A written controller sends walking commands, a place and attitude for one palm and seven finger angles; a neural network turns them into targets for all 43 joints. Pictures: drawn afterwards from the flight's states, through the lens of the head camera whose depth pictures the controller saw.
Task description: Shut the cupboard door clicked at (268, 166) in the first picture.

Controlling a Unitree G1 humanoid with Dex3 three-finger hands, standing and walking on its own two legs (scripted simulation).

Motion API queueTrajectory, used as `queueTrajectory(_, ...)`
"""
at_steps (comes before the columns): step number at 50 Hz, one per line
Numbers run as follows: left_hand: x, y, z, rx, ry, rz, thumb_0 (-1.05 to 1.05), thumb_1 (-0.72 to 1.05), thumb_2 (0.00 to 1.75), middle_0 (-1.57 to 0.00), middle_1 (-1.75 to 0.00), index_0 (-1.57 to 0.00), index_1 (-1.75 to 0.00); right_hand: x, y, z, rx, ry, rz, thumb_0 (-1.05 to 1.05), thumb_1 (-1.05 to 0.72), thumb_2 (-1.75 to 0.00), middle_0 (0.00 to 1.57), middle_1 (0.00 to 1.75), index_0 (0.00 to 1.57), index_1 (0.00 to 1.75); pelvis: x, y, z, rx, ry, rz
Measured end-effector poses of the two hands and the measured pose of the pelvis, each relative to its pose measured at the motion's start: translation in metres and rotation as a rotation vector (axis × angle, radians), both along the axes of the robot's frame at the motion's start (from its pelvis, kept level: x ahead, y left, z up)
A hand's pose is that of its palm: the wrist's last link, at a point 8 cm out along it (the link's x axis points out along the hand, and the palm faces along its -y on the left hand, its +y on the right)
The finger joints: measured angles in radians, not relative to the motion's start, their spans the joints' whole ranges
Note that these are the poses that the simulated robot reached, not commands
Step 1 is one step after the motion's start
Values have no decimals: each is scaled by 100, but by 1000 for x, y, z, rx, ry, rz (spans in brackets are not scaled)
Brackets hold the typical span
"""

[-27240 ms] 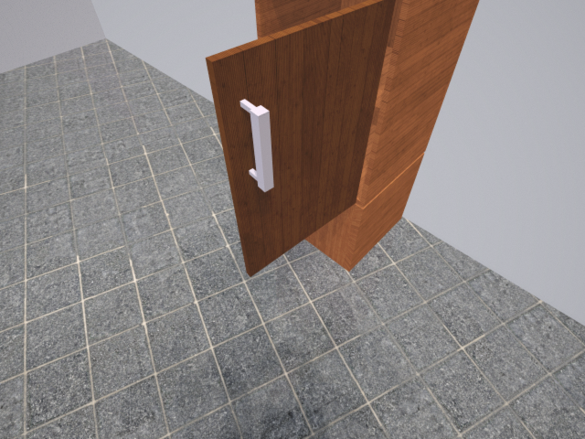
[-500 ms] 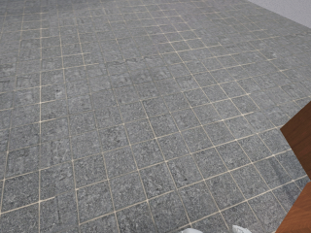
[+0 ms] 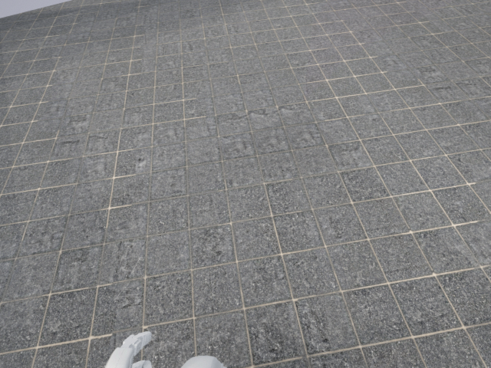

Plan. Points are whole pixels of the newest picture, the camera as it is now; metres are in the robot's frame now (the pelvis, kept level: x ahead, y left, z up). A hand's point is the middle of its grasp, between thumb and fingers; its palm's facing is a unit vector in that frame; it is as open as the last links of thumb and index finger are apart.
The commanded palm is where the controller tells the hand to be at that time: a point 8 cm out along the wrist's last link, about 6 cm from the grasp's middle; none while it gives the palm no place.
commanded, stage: walk to a spot facing it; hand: left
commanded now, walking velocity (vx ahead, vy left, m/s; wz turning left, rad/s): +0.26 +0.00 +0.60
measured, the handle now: out of the picture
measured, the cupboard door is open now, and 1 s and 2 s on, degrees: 56 56 56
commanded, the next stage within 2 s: turn to face it in 0.30 s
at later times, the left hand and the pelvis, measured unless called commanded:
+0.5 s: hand out of the picture +0.10 +0.25 -0.19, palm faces +0.34 -0.92 -0.22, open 7.4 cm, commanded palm none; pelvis +0.14 +0.05 -0.02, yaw +16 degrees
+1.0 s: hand (144, 309) +0.25 +0.23 -0.17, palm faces +0.05 -0.97 -0.22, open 7.4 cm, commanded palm none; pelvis +0.20 +0.04 -0.01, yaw +1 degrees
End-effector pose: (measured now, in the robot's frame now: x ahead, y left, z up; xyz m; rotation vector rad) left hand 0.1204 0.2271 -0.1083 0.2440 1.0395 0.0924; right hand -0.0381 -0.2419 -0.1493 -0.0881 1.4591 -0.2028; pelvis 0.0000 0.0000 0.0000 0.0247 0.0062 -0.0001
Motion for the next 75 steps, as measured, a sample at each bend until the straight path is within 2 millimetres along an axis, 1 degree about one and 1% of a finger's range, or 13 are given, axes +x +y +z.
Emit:
queueTrajectory(5,-33,0,-4,-7,101,161,-1,93,89,-20,-30,-20,-30,104,-16,13,-15,-113,111,0,-91,-90,20,30,20,30,37,-10,8,-4,3,83)
queueTrajectory(9,-61,4,-13,-14,202,253,-1,94,89,-20,-30,-20,-30,188,-10,20,-22,-197,215,0,-91,-90,20,30,20,30,62,-10,8,-15,-1,142)
queueTrajectory(16,-94,8,-36,-80,360,388,0,92,89,-20,-30,-20,-30,321,41,26,-21,-336,419,0,-91,-90,20,30,20,30,105,12,-5,-30,-10,229)
queueTrajectory(21,-84,35,-60,-101,393,452,0,91,89,-20,-30,-20,-30,378,79,21,-44,-434,509,0,-91,-90,20,30,20,30,130,39,-26,-44,-17,278)
queueTrajectory(27,-20,71,-47,-66,243,444,1,91,89,-20,-30,-20,-30,376,101,32,-60,-390,522,0,-90,-90,20,30,20,30,143,52,-10,-48,-19,282)
queueTrajectory(33,26,78,-32,-77,195,381,0,91,89,-20,-30,-20,-30,353,110,35,-29,-348,415,0,-91,-90,20,30,21,30,162,60,3,-58,-22,236)
queueTrajectory(39,59,71,-30,-86,229,295,0,91,89,-20,-30,-20,-30,331,83,31,-58,-294,291,-1,-92,-90,21,30,21,30,177,58,5,-59,-15,154)
queueTrajectory(48,114,53,-32,-34,210,156,0,91,89,-20,-30,-20,-30,273,26,5,-92,-138,100,0,-91,-90,20,30,21,30,194,39,-9,-42,5,36)
queueTrajectory(52,128,51,-26,-16,204,125,0,91,89,-20,-30,-20,-30,261,18,10,-106,-92,61,0,-91,-90,20,30,20,30,197,39,-3,-35,11,5)
queueTrajectory(58,145,64,-25,-9,221,70,0,90,89,-20,-30,-20,-30,273,31,19,-112,-143,25,0,-91,-90,20,30,20,30,202,50,1,-26,17,-54)
queueTrajectory(65,176,100,-44,-14,222,7,0,90,89,-20,-30,-20,-30,296,65,22,-143,-269,-6,0,-90,-90,20,30,20,30,209,82,-11,-36,9,-145)
queueTrajectory(70,211,110,-32,-7,192,-68,1,91,89,-20,-30,-20,-30,281,83,34,-140,-280,-43,0,-90,-90,21,30,21,30,211,90,-1,-56,0,-211)
queueTrajectory(75,245,100,-17,-1,139,-152,0,91,89,-20,-30,-20,-30,255,84,34,-135,-243,-114,0,-90,-90,21,30,21,30,210,91,5,-67,3,-273)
